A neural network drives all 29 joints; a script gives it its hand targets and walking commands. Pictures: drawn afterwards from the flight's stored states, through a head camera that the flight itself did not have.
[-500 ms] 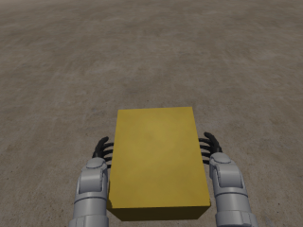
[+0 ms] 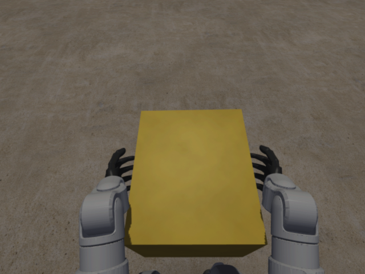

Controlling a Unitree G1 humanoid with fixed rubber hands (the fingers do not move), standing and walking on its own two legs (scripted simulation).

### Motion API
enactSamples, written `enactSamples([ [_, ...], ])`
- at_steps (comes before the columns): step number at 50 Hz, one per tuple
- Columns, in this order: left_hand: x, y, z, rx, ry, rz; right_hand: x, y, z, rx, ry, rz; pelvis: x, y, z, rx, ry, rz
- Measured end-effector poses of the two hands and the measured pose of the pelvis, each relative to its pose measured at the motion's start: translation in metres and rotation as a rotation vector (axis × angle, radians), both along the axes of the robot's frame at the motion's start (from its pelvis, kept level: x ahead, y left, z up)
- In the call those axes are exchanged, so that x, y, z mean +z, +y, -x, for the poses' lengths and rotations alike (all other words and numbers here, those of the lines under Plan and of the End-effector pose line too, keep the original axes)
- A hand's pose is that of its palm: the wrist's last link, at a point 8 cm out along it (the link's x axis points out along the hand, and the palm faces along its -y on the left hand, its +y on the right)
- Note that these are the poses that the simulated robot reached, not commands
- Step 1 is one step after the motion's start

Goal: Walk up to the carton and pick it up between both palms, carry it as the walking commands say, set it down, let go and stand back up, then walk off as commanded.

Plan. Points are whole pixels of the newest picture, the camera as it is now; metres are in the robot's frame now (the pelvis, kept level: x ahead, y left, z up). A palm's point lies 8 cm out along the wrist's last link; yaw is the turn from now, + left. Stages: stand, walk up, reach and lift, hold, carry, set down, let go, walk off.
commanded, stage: carry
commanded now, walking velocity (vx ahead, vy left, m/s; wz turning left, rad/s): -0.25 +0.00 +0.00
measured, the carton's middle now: (192, 184) +0.31 -0.01 +0.01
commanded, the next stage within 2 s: none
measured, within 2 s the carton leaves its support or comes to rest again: neither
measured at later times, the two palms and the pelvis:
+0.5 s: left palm (95, 262) +0.14 +0.15 +0.10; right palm (300, 266) +0.12 -0.16 +0.09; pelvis -0.16 +0.01 +0.01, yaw -4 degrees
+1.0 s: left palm out of the picture -0.07 +0.21 +0.08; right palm out of the picture -0.07 -0.10 +0.09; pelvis -0.34 +0.06 +0.02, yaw -3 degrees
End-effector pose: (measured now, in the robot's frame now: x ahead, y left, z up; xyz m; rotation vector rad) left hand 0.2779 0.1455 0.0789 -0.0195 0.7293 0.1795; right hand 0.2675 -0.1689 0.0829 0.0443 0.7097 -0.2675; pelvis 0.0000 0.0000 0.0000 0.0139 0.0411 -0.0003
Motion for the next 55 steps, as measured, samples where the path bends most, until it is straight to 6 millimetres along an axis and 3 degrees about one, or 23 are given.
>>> enactSamples([
  [9, 0.01, 0.036, 0.058, 0.033, 0.024, 0.022, 0.019, 0.037, 0.049, 0.029, 0.026, 0.038, 0.01, 0.025, 0.051, -0.012, -0.001, 0.039],
  [15, 0.018, 0.042, 0.087, 0.054, 0.023, 0.039, 0.028, 0.044, 0.074, 0.039, 0.027, 0.046, 0.018, 0.028, 0.083, -0.023, 0.018, 0.07],
  [21, 0.023, 0.026, 0.115, 0.027, -0.002, 0.014, 0.025, 0.028, 0.112, 0.009, 0.005, 0.03, 0.016, 0.023, 0.123, -0.05, 0.045, 0.069],
  [28, 0.012, -0.009, 0.168, -0.051, 0.04, -0.04, 0.001, -0.006, 0.189, -0.061, 0.054, -0.002, 0.013, 0.01, 0.18, -0.069, 0.02, 0.027],
  [34, 0.017, -0.016, 0.206, -0.091, 0.049, -0.055, 0.003, -0.011, 0.239, -0.112, 0.064, -0.034, 0.019, 0.015, 0.22, -0.072, 0.01, -0.021],
  [38, 0.022, -0.003, 0.228, -0.083, 0.014, -0.038, 0.012, 0.001, 0.258, -0.106, 0.032, -0.019, 0.018, 0.025, 0.247, -0.066, 0.026, -0.025],
  [42, 0.016, 0.022, 0.258, -0.051, -0.012, -0.012, 0.016, 0.026, 0.278, -0.076, 0.01, 0.021, 0.01, 0.04, 0.276, -0.055, 0.036, -0.005],
  [48, 0.004, 0.059, 0.325, 0.026, 0.046, 0.019, 0.011, 0.063, 0.321, 0.004, 0.077, 0.062, 0.017, 0.054, 0.324, -0.048, 0.012, 0.04],
  [55, 0.014, 0.066, 0.376, 0.053, 0.019, 0.023, 0.017, 0.07, 0.368, 0.017, 0.054, 0.061, 0.019, 0.058, 0.379, -0.059, 0.032, 0.058],
])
